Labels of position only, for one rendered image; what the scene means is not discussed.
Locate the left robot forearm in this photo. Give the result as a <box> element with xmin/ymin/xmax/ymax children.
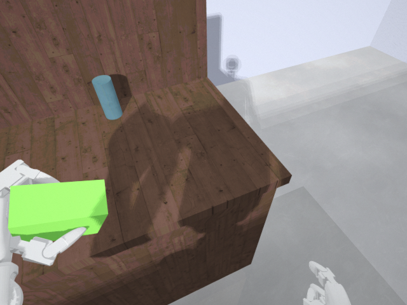
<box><xmin>0</xmin><ymin>262</ymin><xmax>24</xmax><ymax>305</ymax></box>

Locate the robot right hand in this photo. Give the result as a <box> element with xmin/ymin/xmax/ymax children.
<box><xmin>303</xmin><ymin>261</ymin><xmax>351</xmax><ymax>305</ymax></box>

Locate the sponge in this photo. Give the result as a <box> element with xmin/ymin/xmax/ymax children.
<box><xmin>8</xmin><ymin>180</ymin><xmax>108</xmax><ymax>242</ymax></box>

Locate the robot left hand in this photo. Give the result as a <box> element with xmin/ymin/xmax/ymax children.
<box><xmin>0</xmin><ymin>159</ymin><xmax>86</xmax><ymax>266</ymax></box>

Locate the table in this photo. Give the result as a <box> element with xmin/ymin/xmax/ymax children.
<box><xmin>0</xmin><ymin>0</ymin><xmax>292</xmax><ymax>305</ymax></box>

